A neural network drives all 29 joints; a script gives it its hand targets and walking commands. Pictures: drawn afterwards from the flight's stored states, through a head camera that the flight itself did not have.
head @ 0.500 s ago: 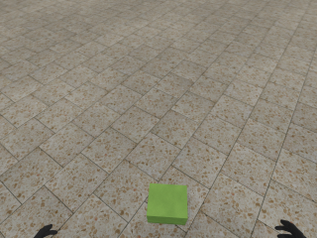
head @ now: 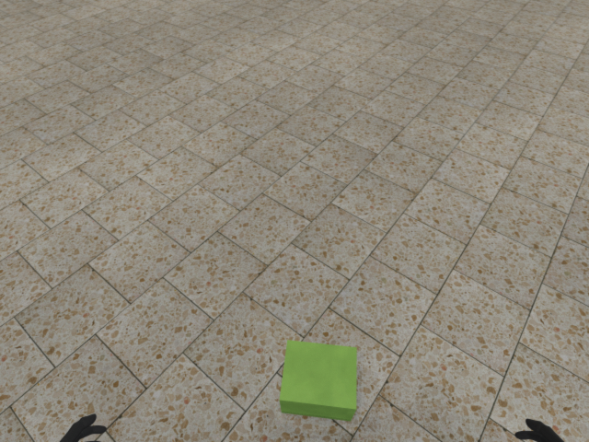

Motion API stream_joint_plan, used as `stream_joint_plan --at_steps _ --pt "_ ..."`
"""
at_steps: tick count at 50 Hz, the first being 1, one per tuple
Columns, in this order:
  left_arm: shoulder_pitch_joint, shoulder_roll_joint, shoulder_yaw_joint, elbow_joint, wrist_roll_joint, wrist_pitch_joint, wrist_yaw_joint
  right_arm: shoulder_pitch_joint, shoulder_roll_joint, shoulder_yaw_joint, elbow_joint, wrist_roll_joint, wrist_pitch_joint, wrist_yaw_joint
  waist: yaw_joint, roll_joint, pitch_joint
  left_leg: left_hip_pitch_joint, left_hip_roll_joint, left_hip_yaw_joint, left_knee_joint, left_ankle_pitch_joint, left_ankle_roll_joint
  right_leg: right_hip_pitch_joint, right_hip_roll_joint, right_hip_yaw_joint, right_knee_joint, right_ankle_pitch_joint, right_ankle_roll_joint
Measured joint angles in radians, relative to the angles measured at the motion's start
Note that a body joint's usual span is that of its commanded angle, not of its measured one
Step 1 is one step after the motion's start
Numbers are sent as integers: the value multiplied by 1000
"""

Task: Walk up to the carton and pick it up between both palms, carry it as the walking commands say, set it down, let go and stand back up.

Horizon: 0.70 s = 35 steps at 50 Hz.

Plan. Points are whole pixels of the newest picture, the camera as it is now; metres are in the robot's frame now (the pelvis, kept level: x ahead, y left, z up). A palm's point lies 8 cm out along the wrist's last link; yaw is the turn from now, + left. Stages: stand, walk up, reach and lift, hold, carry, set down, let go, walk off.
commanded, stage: walk up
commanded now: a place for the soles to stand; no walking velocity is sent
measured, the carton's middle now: (318, 380) +0.41 -0.03 -0.69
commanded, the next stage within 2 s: none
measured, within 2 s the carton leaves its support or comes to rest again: neither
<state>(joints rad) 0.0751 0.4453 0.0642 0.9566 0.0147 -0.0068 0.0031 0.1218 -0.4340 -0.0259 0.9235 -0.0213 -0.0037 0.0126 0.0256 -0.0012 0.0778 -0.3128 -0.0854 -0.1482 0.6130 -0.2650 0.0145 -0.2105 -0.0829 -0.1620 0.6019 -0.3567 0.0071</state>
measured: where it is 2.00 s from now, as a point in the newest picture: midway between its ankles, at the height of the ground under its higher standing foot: outside the picture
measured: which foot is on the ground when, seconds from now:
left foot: down 0.00-1.00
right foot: down 0.00-1.00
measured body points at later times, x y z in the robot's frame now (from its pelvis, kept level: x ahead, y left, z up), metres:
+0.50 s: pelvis +0.01 +0.00 +0.01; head +0.03 +0.00 +0.45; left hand +0.12 +0.34 -0.10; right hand +0.16 -0.32 -0.09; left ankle +0.04 +0.11 -0.73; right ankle -0.02 -0.12 -0.73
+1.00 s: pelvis +0.03 +0.04 +0.00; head +0.05 +0.03 +0.45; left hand +0.14 +0.37 -0.10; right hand +0.16 -0.29 -0.10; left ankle +0.05 +0.14 -0.73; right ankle +0.02 -0.10 -0.73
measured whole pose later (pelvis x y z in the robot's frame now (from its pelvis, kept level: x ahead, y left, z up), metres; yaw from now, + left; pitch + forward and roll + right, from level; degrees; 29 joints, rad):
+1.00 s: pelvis +0.03 +0.04 +0.00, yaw -5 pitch -2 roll +0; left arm 0.21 0.43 0.03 0.93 0.01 -0.04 0.02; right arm 0.07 -0.42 -0.05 0.90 -0.01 0.01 0.02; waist 0.02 0.01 0.06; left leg -0.25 -0.01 0.07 0.57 -0.29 0.03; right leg -0.25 -0.04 0.01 0.60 -0.32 0.02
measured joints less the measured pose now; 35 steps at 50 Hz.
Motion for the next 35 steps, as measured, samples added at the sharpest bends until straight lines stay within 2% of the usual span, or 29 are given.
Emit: stream_joint_plan --at_steps 4,8,18,22,24,26,29,31,32,33,35 --pt "-9 5 2 -5 -9 4 -1 3 5 6 -11 -3 -4 -7 2 -7 -4 -5 0 -3 -6 1 1 -11 24 34 -2 -2 -14" --pt "3 -11 -5 4 1 -9 -2 -11 8 13 -8 4 -3 -9 1 7 -12 4 13 -16 -33 15 -10 11 40 28 -54 26 -11" --pt "-7 -12 -4 6 -4 3 0 -26 5 5 5 3 -5 -6 7 -1 2 24 -8 -16 -37 12 1 25 18 26 -37 7 -1" --pt "-14 -9 -2 7 -8 3 -1 -32 11 10 1 1 -6 -10 11 -2 -2 23 -2 -16 -47 17 0 25 24 27 -53 18 -2" --pt "3 -12 -2 12 -3 -13 8 -39 9 10 -12 -9 8 2 4 10 -10 16 5 -21 -42 17 0 31 34 22 -75 28 -3" --pt "34 -8 1 13 5 -29 20 -47 5 4 -29 -16 23 16 -3 17 -14 -7 12 1 17 -36 10 33 34 22 -77 30 -6" --pt "84 5 5 4 12 -49 33 -52 -2 -8 -53 -17 36 35 -5 16 -8 -33 48 77 102 -156 11 37 16 29 -64 19 1" --pt "111 17 6 1 12 -51 30 -50 -5 -16 -62 -17 29 44 -6 12 -7 -3 78 113 12 -94 14 33 -2 35 -41 4 18" --pt "121 20 6 0 10 -48 27 -49 -7 -21 -62 -19 23 44 -6 10 -5 10 79 128 -26 6 4 27 -12 40 -20 -8 29" --pt "127 21 5 1 5 -44 25 -47 -7 -24 -60 -21 18 43 -1 5 -4 11 73 140 -26 37 1 19 -21 52 2 -18 28" --pt "139 20 0 1 -9 -30 24 -43 0 -22 -59 -15 10 37 5 5 -8 14 72 155 -19 9 10 -13 1 108 71 -119 9"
